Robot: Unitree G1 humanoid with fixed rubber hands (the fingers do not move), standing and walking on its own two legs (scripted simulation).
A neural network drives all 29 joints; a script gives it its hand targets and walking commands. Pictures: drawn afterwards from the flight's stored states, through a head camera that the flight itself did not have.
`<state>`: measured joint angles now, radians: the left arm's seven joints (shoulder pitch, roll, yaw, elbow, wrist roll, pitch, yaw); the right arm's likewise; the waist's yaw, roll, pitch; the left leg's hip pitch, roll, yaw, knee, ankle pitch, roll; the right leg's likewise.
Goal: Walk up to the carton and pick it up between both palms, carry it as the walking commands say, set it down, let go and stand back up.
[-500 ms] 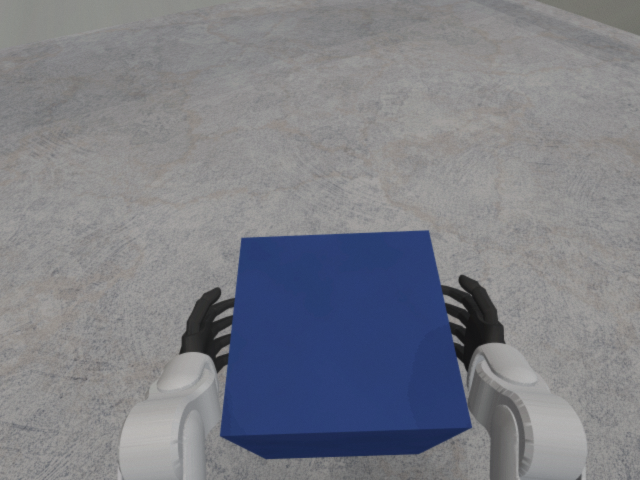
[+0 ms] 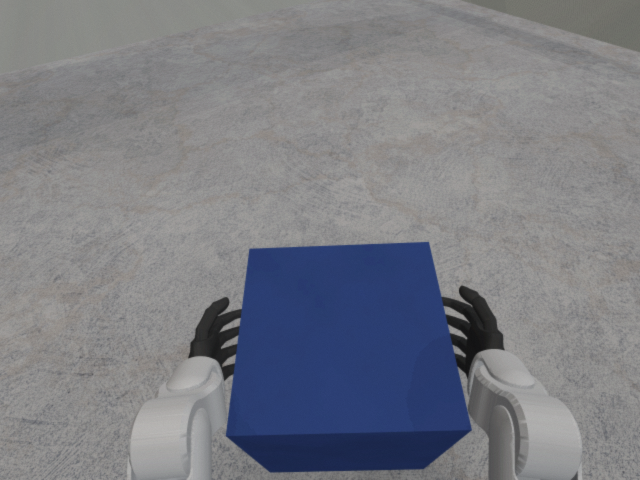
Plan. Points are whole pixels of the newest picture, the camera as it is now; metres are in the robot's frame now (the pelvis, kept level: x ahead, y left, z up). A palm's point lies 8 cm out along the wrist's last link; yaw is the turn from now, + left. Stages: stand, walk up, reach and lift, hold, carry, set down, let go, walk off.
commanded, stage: carry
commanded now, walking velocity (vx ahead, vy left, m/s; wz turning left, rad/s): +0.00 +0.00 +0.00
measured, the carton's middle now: (342, 367) +0.25 -0.01 +0.01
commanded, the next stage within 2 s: none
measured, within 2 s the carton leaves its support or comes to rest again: neither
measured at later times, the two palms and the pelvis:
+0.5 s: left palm (213, 369) +0.23 +0.14 +0.06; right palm (479, 355) +0.23 -0.16 +0.08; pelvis -0.01 -0.01 +0.00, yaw +0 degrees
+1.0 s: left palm (219, 341) +0.28 +0.15 +0.04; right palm (459, 327) +0.28 -0.15 +0.06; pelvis +0.02 +0.00 +0.00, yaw +0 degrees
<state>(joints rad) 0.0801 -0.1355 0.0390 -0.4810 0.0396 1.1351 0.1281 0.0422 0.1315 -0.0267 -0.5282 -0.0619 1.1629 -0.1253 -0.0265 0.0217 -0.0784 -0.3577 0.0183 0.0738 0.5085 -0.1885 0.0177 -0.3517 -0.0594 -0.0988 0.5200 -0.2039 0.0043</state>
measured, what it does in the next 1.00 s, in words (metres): stands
